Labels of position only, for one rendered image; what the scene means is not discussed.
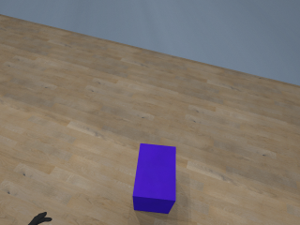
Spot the left robot hand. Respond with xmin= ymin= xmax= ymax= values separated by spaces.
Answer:
xmin=28 ymin=212 xmax=53 ymax=225

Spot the carton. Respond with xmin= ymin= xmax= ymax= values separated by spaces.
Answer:
xmin=132 ymin=143 xmax=176 ymax=214

